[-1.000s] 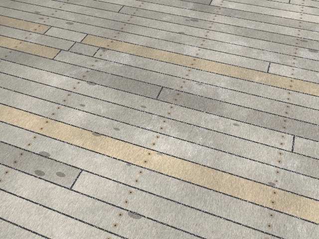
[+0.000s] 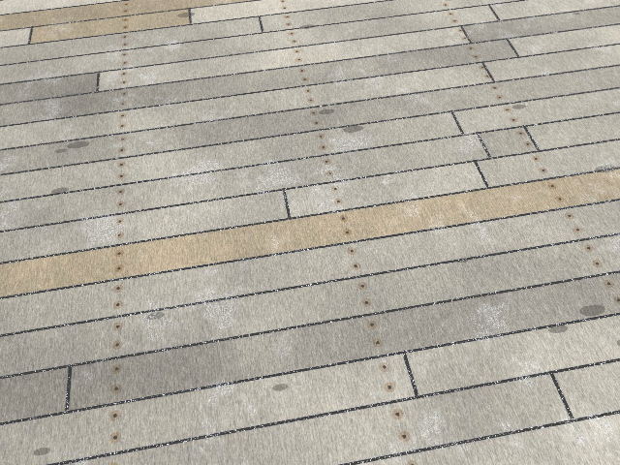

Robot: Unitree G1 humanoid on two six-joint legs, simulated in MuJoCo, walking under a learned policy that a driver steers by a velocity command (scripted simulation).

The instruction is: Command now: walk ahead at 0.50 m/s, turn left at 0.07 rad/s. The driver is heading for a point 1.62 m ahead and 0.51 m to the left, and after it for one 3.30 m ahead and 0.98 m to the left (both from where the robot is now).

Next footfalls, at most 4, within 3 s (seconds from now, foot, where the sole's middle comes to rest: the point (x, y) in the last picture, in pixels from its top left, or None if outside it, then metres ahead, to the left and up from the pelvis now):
0.42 left None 0.38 0.17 -0.77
0.88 right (296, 348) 0.71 0.07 -0.77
1.36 left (145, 327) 0.78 0.43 -0.77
1.82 right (210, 225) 1.09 0.30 -0.77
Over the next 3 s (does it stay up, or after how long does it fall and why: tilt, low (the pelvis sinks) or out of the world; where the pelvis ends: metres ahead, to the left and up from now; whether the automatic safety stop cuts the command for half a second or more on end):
stays up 1.04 0.42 0.00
